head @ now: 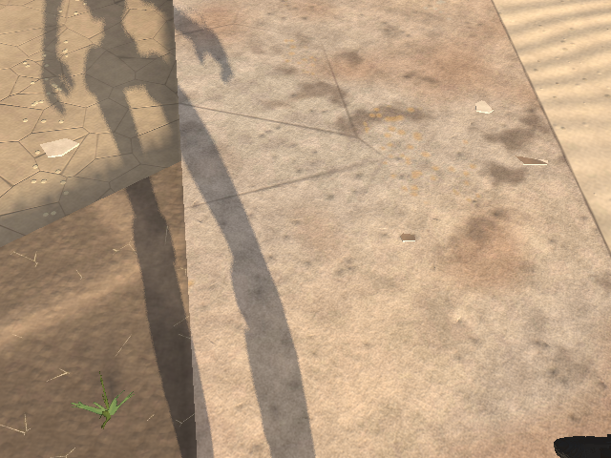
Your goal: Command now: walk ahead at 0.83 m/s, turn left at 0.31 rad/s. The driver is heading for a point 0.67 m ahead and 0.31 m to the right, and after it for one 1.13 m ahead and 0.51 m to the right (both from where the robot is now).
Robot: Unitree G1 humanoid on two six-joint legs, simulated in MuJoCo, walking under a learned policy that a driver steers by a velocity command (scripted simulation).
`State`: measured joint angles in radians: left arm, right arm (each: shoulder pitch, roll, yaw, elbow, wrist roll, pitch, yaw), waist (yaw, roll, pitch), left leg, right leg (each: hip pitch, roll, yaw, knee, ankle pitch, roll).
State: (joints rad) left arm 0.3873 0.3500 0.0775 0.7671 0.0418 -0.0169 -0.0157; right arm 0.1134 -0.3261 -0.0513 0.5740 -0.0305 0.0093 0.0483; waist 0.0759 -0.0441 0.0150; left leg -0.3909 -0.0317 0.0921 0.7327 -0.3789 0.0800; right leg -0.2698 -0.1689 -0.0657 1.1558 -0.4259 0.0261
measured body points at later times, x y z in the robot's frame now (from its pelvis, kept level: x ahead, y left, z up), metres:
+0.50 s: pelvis +0.41 +0.00 +0.00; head +0.42 +0.02 +0.45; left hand +0.50 +0.29 -0.13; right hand +0.49 -0.26 -0.10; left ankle +0.28 +0.17 -0.57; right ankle +0.43 -0.01 -0.71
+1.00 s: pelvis +0.86 -0.08 +0.02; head +0.88 -0.09 +0.47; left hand +1.19 +0.02 -0.06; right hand +0.67 -0.33 -0.09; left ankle +0.90 +0.05 -0.71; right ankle +0.79 -0.15 -0.61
